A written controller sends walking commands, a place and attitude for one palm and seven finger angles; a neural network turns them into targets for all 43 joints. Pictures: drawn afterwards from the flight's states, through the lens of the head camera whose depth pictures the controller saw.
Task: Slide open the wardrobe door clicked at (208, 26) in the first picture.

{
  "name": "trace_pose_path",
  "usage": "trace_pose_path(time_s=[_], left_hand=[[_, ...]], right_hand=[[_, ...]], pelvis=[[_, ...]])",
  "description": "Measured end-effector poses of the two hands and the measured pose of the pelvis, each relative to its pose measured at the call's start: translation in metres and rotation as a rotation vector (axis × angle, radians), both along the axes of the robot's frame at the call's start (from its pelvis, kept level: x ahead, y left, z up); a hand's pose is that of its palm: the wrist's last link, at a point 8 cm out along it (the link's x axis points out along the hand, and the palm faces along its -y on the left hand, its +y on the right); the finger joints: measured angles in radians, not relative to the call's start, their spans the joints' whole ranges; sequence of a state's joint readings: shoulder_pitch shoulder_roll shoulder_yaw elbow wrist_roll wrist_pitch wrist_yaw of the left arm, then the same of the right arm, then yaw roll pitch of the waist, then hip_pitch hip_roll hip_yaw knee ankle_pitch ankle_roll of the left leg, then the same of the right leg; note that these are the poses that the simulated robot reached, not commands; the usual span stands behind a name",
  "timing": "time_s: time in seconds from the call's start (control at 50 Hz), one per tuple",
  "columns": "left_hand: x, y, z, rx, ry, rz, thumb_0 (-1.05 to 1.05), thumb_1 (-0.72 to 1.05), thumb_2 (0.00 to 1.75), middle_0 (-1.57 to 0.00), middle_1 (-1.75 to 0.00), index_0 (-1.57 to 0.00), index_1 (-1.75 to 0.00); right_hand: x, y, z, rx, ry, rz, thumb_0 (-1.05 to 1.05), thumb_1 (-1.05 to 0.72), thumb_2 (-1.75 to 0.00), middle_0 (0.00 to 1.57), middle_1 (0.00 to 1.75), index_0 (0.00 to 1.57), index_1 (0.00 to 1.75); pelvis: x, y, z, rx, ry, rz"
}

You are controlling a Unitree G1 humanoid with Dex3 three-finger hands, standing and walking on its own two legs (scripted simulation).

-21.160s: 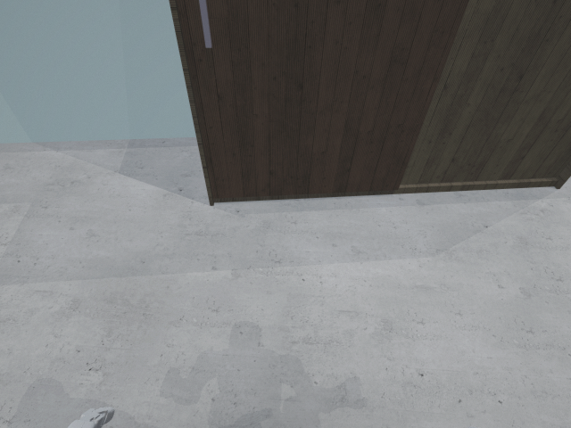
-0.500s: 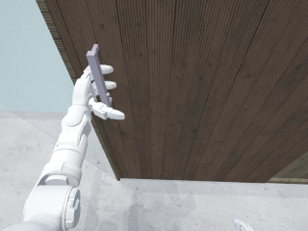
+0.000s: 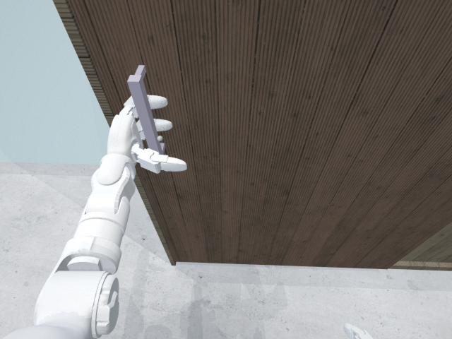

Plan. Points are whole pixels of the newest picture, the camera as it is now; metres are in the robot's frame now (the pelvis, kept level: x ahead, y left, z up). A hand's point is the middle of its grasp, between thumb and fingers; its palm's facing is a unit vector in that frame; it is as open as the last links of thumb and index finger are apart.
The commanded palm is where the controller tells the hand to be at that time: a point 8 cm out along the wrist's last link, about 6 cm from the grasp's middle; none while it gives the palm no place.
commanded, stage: grip the handle and tug to test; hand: left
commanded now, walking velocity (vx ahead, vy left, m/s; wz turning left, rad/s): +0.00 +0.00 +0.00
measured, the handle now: (151, 120) +0.48 +0.16 +0.12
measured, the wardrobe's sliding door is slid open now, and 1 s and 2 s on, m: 0.00 0.00 0.00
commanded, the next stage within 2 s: tug the door sideways, standing still in 1.26 s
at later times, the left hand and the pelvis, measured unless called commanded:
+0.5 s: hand (158, 138) +0.43 +0.13 +0.13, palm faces -0.01 -1.00 -0.02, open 6.2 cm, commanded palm +0.40 +0.17 +0.13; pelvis +0.01 +0.00 +0.00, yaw +0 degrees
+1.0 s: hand (157, 138) +0.43 +0.13 +0.13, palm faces -0.02 -1.00 -0.02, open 5.4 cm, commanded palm +0.39 +0.18 +0.13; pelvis +0.01 +0.00 +0.00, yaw +0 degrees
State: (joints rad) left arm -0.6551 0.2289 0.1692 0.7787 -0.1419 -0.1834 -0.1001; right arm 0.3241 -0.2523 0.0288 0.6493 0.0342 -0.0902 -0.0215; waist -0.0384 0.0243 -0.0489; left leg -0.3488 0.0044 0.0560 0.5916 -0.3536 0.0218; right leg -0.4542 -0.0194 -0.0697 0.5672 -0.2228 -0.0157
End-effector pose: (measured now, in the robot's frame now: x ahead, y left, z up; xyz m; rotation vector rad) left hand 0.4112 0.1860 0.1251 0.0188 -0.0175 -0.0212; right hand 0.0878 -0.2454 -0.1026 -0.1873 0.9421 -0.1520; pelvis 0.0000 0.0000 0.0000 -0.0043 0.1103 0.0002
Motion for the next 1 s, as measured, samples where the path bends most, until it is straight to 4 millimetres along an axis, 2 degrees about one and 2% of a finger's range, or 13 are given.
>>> trace_pose_path(time_s=[0.14,0.48,0.58,1.0], left_hand=[[0.0,0.0,0.0,0.006,0.0,0.007,-0.01,-0.17,0.44,-0.34,-1.25,-0.29,-1.25],[-0.001,0.001,0.001,0.003,-0.002,0.012,0.0,0.6,0.77,-0.4,-1.36,-0.35,-1.36],[-0.002,0.002,0.002,0.005,-0.001,0.013,0.01,0.77,0.84,-0.41,-1.38,-0.36,-1.38],[-0.001,0.003,0.002,-0.004,0.007,-0.003,0.01,0.76,0.83,-0.41,-1.4,-0.38,-1.4]], right_hand=[[0.001,0.001,-0.001,0.007,0.003,0.003,0.01,-0.9,-0.89,0.2,0.3,0.2,0.3],[0.015,0.0,0.002,0.007,-0.017,0.011,0.01,-0.9,-0.89,0.2,0.3,0.2,0.3],[0.021,0.0,0.003,0.007,-0.027,0.013,0.01,-0.9,-0.89,0.2,0.3,0.2,0.3],[0.026,0.006,0.004,0.003,-0.024,0.026,0.01,-0.9,-0.89,0.2,0.3,0.2,0.3]], pelvis=[[0.001,0.0,0.0,0.001,0.001,-0.001],[0.008,-0.002,0.001,-0.001,-0.002,-0.001],[0.01,-0.001,0.002,-0.002,-0.002,0.0],[0.009,0.001,0.002,-0.003,-0.003,0.004]])
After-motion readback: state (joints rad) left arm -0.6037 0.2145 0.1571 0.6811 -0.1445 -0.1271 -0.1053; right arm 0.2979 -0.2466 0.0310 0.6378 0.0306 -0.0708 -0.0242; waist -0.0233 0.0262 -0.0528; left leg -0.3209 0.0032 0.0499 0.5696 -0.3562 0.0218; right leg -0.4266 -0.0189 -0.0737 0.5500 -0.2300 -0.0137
